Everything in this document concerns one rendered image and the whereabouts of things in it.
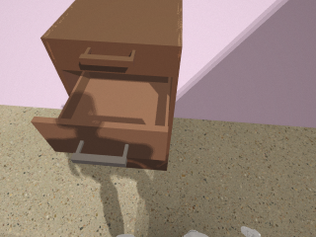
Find right robot hand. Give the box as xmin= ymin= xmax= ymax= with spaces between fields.
xmin=241 ymin=226 xmax=261 ymax=237

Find handle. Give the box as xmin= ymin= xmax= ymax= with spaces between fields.
xmin=79 ymin=53 xmax=135 ymax=68
xmin=70 ymin=140 xmax=129 ymax=168

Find drawer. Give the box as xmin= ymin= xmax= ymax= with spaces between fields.
xmin=31 ymin=71 xmax=171 ymax=161

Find cabinet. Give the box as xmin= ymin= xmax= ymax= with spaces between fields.
xmin=40 ymin=0 xmax=183 ymax=171

